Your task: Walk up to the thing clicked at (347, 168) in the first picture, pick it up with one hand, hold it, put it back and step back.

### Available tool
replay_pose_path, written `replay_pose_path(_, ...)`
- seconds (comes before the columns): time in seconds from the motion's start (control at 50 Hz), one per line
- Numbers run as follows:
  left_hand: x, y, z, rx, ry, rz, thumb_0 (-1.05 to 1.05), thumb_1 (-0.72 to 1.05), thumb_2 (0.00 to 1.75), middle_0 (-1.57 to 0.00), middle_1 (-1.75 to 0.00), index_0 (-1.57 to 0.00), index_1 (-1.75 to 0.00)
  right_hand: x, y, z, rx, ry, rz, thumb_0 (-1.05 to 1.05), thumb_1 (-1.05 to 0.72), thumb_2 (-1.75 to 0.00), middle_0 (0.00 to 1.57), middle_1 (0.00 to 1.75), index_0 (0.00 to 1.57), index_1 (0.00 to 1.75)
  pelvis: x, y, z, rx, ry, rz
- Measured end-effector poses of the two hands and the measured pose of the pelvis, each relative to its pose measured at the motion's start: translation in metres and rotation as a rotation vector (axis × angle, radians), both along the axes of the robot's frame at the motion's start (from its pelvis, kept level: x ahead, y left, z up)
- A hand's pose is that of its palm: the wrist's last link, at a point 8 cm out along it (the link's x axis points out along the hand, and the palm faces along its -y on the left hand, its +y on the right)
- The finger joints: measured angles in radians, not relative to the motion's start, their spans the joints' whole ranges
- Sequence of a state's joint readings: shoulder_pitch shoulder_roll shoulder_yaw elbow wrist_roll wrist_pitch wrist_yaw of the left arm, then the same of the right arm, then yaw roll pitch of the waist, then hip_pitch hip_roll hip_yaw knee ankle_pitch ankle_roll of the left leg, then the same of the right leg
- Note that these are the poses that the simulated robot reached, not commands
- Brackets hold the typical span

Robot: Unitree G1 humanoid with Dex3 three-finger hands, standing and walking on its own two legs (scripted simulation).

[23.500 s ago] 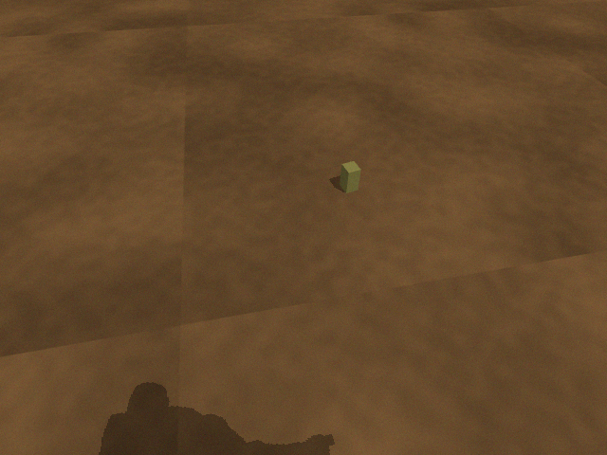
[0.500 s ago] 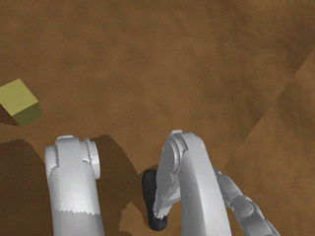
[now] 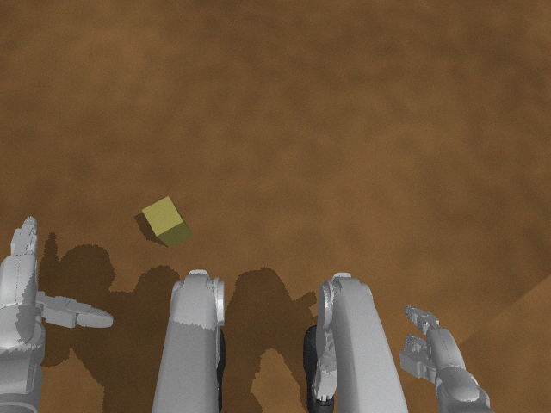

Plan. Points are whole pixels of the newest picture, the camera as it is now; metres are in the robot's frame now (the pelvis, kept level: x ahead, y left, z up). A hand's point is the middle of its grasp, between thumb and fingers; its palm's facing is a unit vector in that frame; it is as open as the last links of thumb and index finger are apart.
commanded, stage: home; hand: left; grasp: from the side
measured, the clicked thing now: (169, 223) +0.46 +0.26 -0.41
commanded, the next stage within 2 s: none
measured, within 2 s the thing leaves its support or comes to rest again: neither
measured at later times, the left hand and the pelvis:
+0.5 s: hand (16, 295) +0.26 +0.24 +0.12, palm faces +0.19 -0.92 -0.35, open 17.4 cm; pelvis +0.07 +0.01 +0.20, yaw +3 degrees
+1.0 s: hand out of the picture +0.23 +0.21 +0.19, palm faces +0.18 -0.94 -0.30, open 17.2 cm; pelvis +0.08 +0.01 +0.24, yaw +4 degrees
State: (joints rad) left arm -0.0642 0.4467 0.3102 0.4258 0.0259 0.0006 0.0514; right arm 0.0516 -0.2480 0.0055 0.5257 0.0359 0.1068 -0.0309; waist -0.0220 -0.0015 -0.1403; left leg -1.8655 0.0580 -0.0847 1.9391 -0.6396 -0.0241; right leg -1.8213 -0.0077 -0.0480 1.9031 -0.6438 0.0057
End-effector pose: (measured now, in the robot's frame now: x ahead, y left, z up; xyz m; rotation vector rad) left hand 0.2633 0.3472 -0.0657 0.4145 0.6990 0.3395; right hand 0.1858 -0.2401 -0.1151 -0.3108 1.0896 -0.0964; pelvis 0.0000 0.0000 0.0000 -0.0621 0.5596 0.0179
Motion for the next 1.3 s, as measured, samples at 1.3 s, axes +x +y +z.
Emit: replay_pose_path(1.3, -0.057, -0.113, 0.284, -0.209, 0.022, 0.018, 0.0, -0.52, 0.07, -0.06, -0.07, -0.06, -0.06, 0.054, 0.014, 0.298, -0.01, -0.442, -0.037, 0.01, -0.9, -0.9, 0.2, 0.3, 0.2, 0.3, 0.076, -0.002, 0.247, 0.047, -0.435, 0.06)
